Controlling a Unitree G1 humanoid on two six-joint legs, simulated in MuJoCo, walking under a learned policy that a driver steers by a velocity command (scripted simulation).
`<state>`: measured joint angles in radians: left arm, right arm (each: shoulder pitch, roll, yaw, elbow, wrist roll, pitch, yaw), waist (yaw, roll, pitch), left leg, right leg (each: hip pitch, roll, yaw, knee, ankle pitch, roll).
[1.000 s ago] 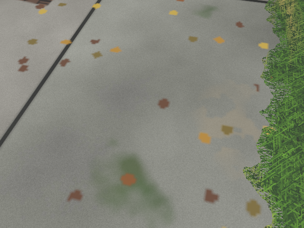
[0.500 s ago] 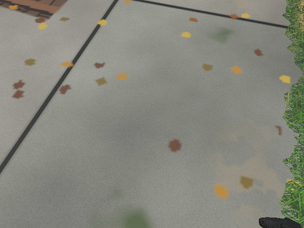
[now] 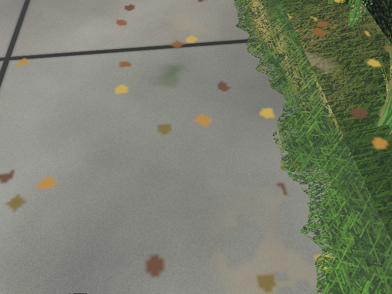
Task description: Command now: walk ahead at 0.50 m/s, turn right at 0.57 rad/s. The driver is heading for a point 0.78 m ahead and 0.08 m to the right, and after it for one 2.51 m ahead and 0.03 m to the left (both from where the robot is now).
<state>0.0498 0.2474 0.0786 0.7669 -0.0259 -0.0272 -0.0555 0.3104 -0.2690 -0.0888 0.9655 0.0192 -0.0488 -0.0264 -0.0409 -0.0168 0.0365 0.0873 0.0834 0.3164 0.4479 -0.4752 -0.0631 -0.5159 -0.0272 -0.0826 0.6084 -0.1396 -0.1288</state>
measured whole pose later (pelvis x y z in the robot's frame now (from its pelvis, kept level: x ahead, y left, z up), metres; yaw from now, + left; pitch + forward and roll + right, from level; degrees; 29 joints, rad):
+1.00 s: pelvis +0.57 -0.07 +0.02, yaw -14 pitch +3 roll +1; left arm 0.02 0.24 0.04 0.69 -0.02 -0.08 -0.04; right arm 0.38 -0.29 -0.05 0.92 0.02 -0.06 0.00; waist -0.10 -0.02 0.01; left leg 0.06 -0.03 0.02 0.26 -0.36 0.01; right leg -0.55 -0.04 0.00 0.50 -0.02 -0.04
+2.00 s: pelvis +1.12 -0.11 +0.02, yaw +12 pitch +2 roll +1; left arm 0.05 0.27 0.04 0.73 0.00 -0.10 -0.03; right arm 0.34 -0.28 -0.07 0.76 0.02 -0.05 0.00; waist -0.08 -0.04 0.01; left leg -0.06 -0.10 -0.12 0.36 -0.34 0.06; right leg -0.58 -0.05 0.04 0.52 0.05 0.02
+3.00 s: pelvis +1.65 +0.03 +0.03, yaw +14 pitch +2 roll +2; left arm 0.07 0.27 0.04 0.77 -0.01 -0.07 -0.03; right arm 0.37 -0.27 -0.05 0.84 0.01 -0.07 0.01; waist -0.08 -0.05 0.01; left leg -0.01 -0.06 0.04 0.22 -0.24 0.04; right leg -0.65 -0.10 0.03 0.61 0.06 0.01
